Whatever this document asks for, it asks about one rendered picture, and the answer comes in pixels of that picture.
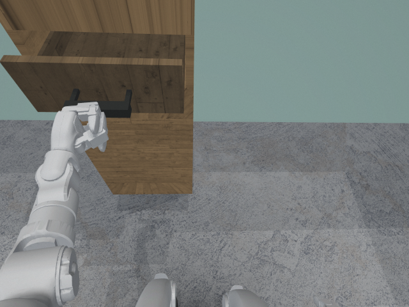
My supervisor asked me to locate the handle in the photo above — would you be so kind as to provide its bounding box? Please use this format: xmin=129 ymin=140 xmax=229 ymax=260
xmin=63 ymin=89 xmax=132 ymax=118

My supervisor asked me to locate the right robot shin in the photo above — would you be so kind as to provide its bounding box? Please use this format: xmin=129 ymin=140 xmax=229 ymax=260
xmin=230 ymin=285 xmax=243 ymax=291

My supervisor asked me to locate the left robot upper arm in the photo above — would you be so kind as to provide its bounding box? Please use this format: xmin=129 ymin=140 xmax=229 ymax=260
xmin=0 ymin=246 xmax=79 ymax=307

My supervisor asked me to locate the left robot hand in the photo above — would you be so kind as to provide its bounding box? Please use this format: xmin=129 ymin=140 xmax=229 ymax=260
xmin=50 ymin=102 xmax=109 ymax=159

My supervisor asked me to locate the cabinet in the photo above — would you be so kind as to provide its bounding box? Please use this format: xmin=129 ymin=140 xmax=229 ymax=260
xmin=0 ymin=0 xmax=195 ymax=194

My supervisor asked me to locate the left robot forearm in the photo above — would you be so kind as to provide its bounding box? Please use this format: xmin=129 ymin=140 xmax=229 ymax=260
xmin=0 ymin=150 xmax=81 ymax=280

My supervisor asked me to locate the left robot thigh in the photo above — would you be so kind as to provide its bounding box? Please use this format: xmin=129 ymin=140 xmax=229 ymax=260
xmin=135 ymin=278 xmax=176 ymax=307

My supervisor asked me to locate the drawer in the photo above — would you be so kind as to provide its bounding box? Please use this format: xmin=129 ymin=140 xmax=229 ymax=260
xmin=0 ymin=31 xmax=185 ymax=113

